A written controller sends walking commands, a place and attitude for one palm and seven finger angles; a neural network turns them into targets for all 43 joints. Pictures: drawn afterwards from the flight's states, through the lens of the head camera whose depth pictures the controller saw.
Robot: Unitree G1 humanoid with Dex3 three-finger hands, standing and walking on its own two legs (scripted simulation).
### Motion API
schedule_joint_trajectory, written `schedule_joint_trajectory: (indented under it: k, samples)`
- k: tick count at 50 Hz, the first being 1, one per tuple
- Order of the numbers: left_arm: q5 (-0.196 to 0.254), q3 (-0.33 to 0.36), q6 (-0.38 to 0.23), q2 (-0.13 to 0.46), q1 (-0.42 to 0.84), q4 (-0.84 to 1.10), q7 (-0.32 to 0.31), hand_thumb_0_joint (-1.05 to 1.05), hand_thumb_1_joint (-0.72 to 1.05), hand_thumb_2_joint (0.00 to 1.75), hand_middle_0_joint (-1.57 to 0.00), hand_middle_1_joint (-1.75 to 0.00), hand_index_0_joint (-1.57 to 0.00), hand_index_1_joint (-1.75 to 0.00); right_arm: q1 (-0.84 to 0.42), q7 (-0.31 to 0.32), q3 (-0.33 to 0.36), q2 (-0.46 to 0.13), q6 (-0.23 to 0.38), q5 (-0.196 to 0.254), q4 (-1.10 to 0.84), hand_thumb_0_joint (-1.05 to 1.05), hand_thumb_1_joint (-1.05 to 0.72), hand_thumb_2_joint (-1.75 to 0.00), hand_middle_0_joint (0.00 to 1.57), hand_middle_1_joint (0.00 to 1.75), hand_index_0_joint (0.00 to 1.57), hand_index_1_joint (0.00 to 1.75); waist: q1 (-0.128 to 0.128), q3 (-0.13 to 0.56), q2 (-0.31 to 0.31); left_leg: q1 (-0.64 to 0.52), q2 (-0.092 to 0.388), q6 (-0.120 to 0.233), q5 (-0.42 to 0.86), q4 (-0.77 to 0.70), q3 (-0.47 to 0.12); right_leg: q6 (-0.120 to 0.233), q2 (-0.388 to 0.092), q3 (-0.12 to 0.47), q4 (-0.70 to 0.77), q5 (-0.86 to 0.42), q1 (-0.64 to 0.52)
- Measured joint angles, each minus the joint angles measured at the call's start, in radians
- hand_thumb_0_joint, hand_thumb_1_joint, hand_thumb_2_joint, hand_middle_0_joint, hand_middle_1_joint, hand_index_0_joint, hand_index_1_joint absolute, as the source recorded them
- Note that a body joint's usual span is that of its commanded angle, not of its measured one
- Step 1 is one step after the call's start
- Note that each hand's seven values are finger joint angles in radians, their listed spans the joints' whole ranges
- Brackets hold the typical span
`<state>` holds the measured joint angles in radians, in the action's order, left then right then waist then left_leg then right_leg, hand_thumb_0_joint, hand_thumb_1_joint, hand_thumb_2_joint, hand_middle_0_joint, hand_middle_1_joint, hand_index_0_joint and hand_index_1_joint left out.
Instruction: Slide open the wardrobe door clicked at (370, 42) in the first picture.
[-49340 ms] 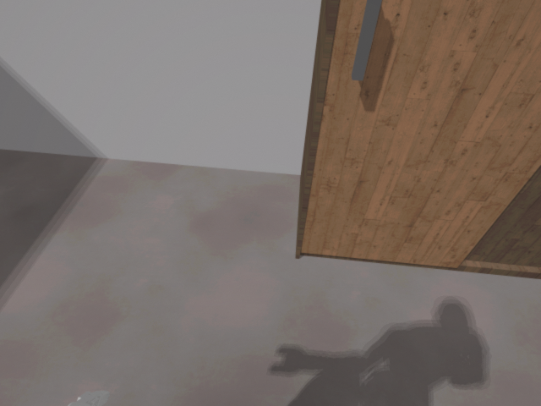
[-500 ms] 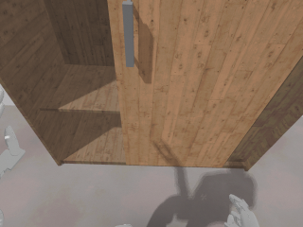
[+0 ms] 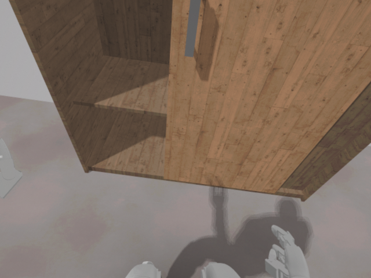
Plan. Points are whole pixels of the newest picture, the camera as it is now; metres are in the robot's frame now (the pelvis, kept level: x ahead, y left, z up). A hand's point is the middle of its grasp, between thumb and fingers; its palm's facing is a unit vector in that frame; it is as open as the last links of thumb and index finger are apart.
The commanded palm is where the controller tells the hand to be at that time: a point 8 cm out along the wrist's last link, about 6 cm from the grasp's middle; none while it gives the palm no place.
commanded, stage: stop stepping back and stand still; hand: left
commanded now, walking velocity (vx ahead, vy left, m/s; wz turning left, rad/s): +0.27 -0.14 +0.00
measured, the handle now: (193, 18) +0.71 +0.05 +0.23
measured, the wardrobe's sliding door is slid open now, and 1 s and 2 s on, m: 0.46 0.46 0.46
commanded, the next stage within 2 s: let the arm hang, fingers relaxed in 0.78 s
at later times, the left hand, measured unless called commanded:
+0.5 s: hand out of the picture +0.15 +0.27 +0.17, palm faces +0.38 -0.84 -0.38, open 7.4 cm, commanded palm +0.08 +0.29 +0.20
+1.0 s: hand (39, 260) +0.14 +0.27 +0.02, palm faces +0.10 -0.88 -0.46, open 7.4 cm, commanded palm none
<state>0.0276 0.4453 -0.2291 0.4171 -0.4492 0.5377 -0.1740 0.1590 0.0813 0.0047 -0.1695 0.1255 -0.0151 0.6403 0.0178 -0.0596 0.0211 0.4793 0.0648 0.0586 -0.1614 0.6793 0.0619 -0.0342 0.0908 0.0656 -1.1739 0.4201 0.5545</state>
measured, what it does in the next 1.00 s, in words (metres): walks backwards: right foot, then left foot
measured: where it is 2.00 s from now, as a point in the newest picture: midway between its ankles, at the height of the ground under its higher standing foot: outside the picture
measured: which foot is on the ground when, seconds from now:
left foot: down 0.00-0.18, up 0.20-0.36, down 0.38-0.62, up 0.64-0.90, down 0.92-1.00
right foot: up 0.00-0.18, down 0.20-0.40, up 0.42-0.60, down 0.62-1.00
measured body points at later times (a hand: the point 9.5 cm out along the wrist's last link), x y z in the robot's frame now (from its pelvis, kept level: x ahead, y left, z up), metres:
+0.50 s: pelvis -0.10 +0.01 +0.01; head -0.12 +0.04 +0.46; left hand +0.12 +0.31 +0.19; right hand +0.00 -0.26 -0.06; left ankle -0.04 +0.10 -0.71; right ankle -0.15 -0.09 -0.69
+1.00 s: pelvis -0.11 +0.04 +0.00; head -0.13 +0.01 +0.45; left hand +0.13 +0.31 +0.05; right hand +0.01 -0.25 -0.11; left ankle -0.05 +0.16 -0.72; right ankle -0.10 -0.07 -0.71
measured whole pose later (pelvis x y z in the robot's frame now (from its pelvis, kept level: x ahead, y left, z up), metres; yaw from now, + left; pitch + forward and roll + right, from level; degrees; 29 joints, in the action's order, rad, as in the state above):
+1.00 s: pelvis -0.11 +0.04 +0.00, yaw -5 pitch +0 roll +1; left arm -0.02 0.17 -0.02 0.36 -0.28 -0.19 -0.04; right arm 0.19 0.00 0.03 -0.32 0.03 -0.03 0.77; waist -0.02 0.05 -0.03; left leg 0.40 0.01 0.00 -0.30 0.69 0.05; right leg 0.00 -0.04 -0.03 -0.78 0.42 0.39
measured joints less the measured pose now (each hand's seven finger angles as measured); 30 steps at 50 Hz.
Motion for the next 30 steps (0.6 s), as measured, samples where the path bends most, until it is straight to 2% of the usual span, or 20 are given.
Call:
schedule_joint_trajectory:
  k: [1, 3, 6, 8, 9, 10, 12, 14, 16, 18, 19, 20, 22, 25, 27, 30]
  samples:
    - [0.008, 0.01, 0.004, 0.004, -0.013, 0.004, 0.0, 0.01, 0.89, 0.89, -0.21, -0.3, -0.21, -0.31, 0.003, -0.004, -0.003, 0.011, 0.005, 0.001, 0.002, 0.01, -0.9, -0.9, 0.2, 0.3, 0.2, 0.3, 0.005, 0.013, -0.001, -0.002, 0.011, -0.002, 0.016, -0.028, 0.007, -0.002, 0.002, -0.011, -0.025, 0.012, -0.025]
    - [0.019, 0.012, 0.013, -0.004, -0.029, 0.012, -0.004, 0.01, 0.89, 0.89, -0.21, -0.3, -0.21, -0.31, 0.016, -0.013, -0.01, 0.024, 0.018, 0.006, 0.002, 0.01, -0.9, -0.9, 0.2, 0.3, 0.2, 0.3, 0.017, 0.04, -0.008, -0.008, 0.029, -0.007, 0.062, -0.093, 0.019, -0.001, -0.012, -0.047, 0.033, 0.038, -0.111]
    - [0.026, -0.015, 0.031, -0.027, -0.022, 0.011, -0.01, 0.01, 0.89, 0.89, -0.21, -0.3, -0.21, -0.3, 0.037, -0.019, -0.024, 0.033, 0.035, 0.007, -0.007, 0.01, -0.9, -0.9, 0.2, 0.3, 0.2, 0.3, 0.023, 0.075, -0.016, -0.016, 0.036, -0.024, 0.107, -0.197, 0.034, 0.021, -0.033, -0.099, 0.291, 0.101, -0.288]
    - [0.029, -0.029, 0.051, -0.025, -0.005, 0.003, -0.012, 0.01, 0.89, 0.89, -0.21, -0.3, -0.21, -0.3, 0.042, -0.023, -0.033, 0.038, 0.033, 0.006, -0.021, 0.01, -0.9, -0.9, 0.2, 0.3, 0.2, 0.3, 0.016, 0.093, -0.003, 0.004, 0.023, -0.057, 0.07, -0.23, 0.045, 0.057, -0.039, -0.123, 0.512, 0.125, -0.404]
    - [0.029, -0.023, 0.06, -0.01, -0.003, 0.008, -0.014, 0.01, 0.89, 0.89, -0.21, -0.3, -0.21, -0.3, 0.039, -0.027, -0.038, 0.042, 0.029, 0.005, -0.035, 0.01, -0.9, -0.9, 0.2, 0.3, 0.2, 0.3, 0.018, 0.103, 0.026, 0.038, 0.006, -0.082, -0.003, -0.204, 0.067, 0.095, -0.056, -0.101, 0.622, 0.129, -0.444]
    - [0.029, -0.02, 0.063, -0.005, 0.0, 0.012, -0.013, 0.01, 0.89, 0.89, -0.21, -0.3, -0.21, -0.3, 0.027, -0.031, -0.042, 0.036, 0.026, 0.005, -0.042, 0.01, -0.9, -0.9, 0.2, 0.3, 0.2, 0.3, 0.03, 0.102, 0.042, 0.084, -0.002, -0.098, -0.07, -0.124, 0.069, 0.118, -0.071, -0.067, 0.684, 0.057, -0.442]
    - [0.03, -0.042, 0.068, -0.018, -0.003, 0.009, -0.004, 0.01, 0.89, 0.89, -0.21, -0.3, -0.21, -0.3, 0.01, -0.03, -0.041, 0.008, 0.011, 0.005, -0.013, 0.01, -0.9, -0.9, 0.2, 0.3, 0.2, 0.3, 0.027, 0.086, 0.01, 0.126, 0.003, -0.102, -0.128, 0.082, 0.017, 0.089, -0.055, -0.055, 0.667, -0.025, -0.42]
    - [0.032, -0.058, 0.064, -0.005, -0.023, -0.005, 0.009, 0.01, 0.89, 0.89, -0.21, -0.3, -0.21, -0.3, 0.037, -0.026, -0.035, -0.004, -0.005, 0.016, 0.01, 0.01, -0.9, -0.9, 0.2, 0.3, 0.2, 0.3, 0.01, 0.104, 0.012, 0.099, -0.015, -0.096, -0.119, 0.158, 0.001, 0.059, -0.063, -0.053, 0.677, -0.037, -0.427]
    - [0.031, -0.062, 0.065, 0.007, -0.044, -0.019, 0.013, 0.01, 0.89, 0.89, -0.21, -0.3, -0.21, -0.31, 0.077, -0.018, -0.029, -0.02, -0.016, 0.027, 0.019, 0.01, -0.9, -0.9, 0.2, 0.3, 0.2, 0.3, -0.004, 0.127, 0.023, 0.021, -0.024, -0.084, -0.109, 0.115, 0.013, 0.044, -0.074, -0.049, 0.679, -0.034, -0.433]
    - [0.03, -0.059, 0.067, 0.009, -0.063, -0.033, 0.01, 0.01, 0.89, 0.89, -0.21, -0.3, -0.21, -0.31, 0.113, -0.006, -0.019, -0.047, -0.02, 0.032, 0.021, 0.01, -0.9, -0.9, 0.2, 0.3, 0.2, 0.3, -0.022, 0.149, 0.016, -0.084, -0.024, -0.066, -0.117, 0.003, 0.027, 0.035, -0.076, -0.052, 0.649, -0.017, -0.425]
    - [0.03, -0.056, 0.068, 0.01, -0.068, -0.042, 0.009, 0.01, 0.89, 0.89, -0.21, -0.3, -0.21, -0.31, 0.128, 0.002, -0.011, -0.064, -0.019, 0.034, 0.021, 0.01, -0.9, -0.9, 0.2, 0.3, 0.2, 0.3, -0.034, 0.159, 0.004, -0.126, -0.023, -0.047, -0.15, -0.054, 0.024, 0.03, -0.072, -0.059, 0.617, 0.001, -0.411]
    - [0.031, -0.049, 0.069, 0.013, -0.063, -0.061, 0.008, 0.01, 0.89, 0.89, -0.21, -0.3, -0.21, -0.31, 0.129, 0.012, -0.003, -0.068, -0.021, 0.035, 0.033, 0.01, -0.9, -0.9, 0.2, 0.3, 0.2, 0.3, -0.045, 0.158, 0.017, -0.126, -0.039, -0.028, -0.162, -0.055, 0.028, 0.027, -0.088, -0.06, 0.577, 0.021, -0.394]
    - [0.033, -0.029, 0.077, 0.008, -0.053, -0.105, 0.004, 0.01, 0.89, 0.89, -0.21, -0.3, -0.21, -0.31, 0.119, 0.025, 0.0, -0.068, -0.034, 0.035, 0.045, 0.01, -0.9, -0.9, 0.2, 0.3, 0.2, 0.3, -0.04, 0.138, 0.035, -0.13, -0.045, -0.011, -0.135, -0.041, 0.055, 0.033, -0.097, -0.055, 0.488, 0.057, -0.351]
    - [0.026, -0.008, 0.094, 0.005, -0.039, -0.137, -0.001, 0.01, 0.89, 0.89, -0.21, -0.3, -0.21, -0.31, 0.11, 0.027, -0.006, -0.051, -0.02, 0.016, 0.043, 0.01, -0.9, -0.9, 0.2, 0.3, 0.2, 0.3, -0.041, 0.101, 0.041, -0.163, -0.032, -0.014, -0.086, -0.087, 0.082, 0.043, -0.084, -0.085, 0.336, 0.083, -0.262]
    - [0.022, -0.021, 0.097, -0.005, -0.031, -0.126, 0.0, 0.01, 0.89, 0.89, -0.21, -0.3, -0.21, -0.3, 0.118, 0.016, -0.012, -0.041, -0.004, 0.011, 0.037, 0.01, -0.9, -0.9, 0.2, 0.3, 0.2, 0.3, -0.044, 0.081, 0.033, -0.189, -0.025, -0.018, -0.055, -0.135, 0.081, 0.046, -0.082, -0.122, 0.348, 0.058, -0.245]
    - [0.014, -0.053, 0.091, -0.015, -0.054, -0.072, 0.003, 0.02, 0.89, 0.89, -0.21, -0.3, -0.21, -0.3, 0.134, 0.003, -0.022, -0.035, 0.009, 0.008, 0.02, 0.01, -0.9, -0.9, 0.2, 0.3, 0.2, 0.3, -0.049, 0.07, 0.004, -0.196, -0.014, -0.025, -0.056, -0.15, 0.073, 0.055, -0.077, -0.178, 0.494, 0.035, -0.287]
